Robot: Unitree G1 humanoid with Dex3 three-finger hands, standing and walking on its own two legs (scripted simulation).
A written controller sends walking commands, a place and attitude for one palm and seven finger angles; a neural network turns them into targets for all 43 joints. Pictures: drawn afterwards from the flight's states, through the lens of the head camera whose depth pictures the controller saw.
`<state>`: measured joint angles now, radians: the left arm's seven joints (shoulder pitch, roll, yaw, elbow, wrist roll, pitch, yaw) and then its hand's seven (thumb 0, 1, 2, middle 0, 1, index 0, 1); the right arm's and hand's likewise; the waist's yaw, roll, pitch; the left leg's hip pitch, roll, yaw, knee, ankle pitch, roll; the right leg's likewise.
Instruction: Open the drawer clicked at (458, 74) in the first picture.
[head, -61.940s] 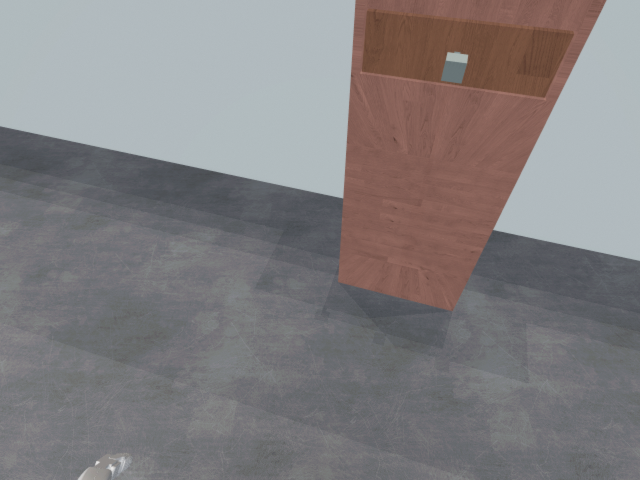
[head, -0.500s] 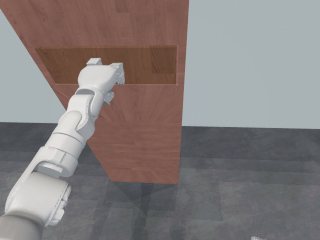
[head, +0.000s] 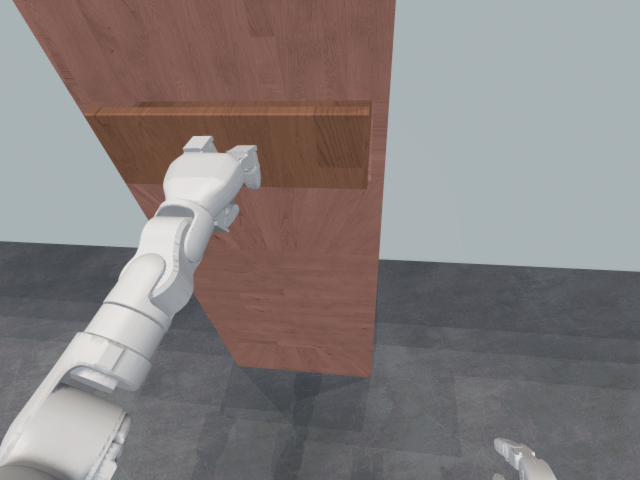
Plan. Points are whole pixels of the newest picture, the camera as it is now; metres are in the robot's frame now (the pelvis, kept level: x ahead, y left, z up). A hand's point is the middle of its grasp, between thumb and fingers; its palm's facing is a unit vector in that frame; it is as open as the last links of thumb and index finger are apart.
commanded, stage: pull the drawer open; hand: left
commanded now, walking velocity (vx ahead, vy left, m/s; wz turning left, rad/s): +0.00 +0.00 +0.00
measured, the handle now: (223, 172) +0.48 +0.16 +0.14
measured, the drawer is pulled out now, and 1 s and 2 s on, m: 0.03 0.07 0.19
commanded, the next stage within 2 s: none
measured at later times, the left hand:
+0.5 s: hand (220, 211) +0.42 +0.15 +0.12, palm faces -0.02 -0.04 -1.00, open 6.7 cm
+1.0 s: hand (212, 236) +0.38 +0.15 +0.12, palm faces +0.02 -0.05 -1.00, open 6.8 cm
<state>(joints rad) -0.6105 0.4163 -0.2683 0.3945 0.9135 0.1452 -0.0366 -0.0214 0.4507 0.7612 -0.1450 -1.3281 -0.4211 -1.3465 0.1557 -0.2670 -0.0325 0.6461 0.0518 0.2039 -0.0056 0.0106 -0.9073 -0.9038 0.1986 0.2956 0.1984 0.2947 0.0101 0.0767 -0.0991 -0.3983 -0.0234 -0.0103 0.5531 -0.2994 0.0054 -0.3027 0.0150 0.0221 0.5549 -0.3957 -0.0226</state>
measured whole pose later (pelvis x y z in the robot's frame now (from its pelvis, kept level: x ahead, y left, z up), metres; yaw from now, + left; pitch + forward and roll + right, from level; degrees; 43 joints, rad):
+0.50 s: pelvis -0.03 +0.00 +0.00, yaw -1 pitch +8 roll +1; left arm -0.73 0.43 -0.20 0.63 0.94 0.04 -0.01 -0.03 0.48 0.77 -0.18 -1.34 -0.42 -1.35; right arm 0.26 -0.26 -0.04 0.67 0.05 0.20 -0.03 0.01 -0.91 -0.90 0.20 0.30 0.20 0.29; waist -0.04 0.07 -0.09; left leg -0.45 -0.01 0.00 0.57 -0.27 0.01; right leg -0.36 0.03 0.03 0.59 -0.37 -0.02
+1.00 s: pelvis -0.01 +0.01 +0.00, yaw +1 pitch +6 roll +1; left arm -0.50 0.39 -0.33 0.26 0.91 0.18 -0.02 -0.02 0.46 0.79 -0.21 -1.35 -0.42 -1.35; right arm 0.09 -0.26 -0.02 0.64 0.05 0.17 0.00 0.01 -0.91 -0.90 0.20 0.30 0.20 0.29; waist 0.05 0.08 -0.09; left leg -0.37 -0.04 -0.02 0.54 -0.28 0.01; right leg -0.27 0.00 0.01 0.54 -0.38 -0.02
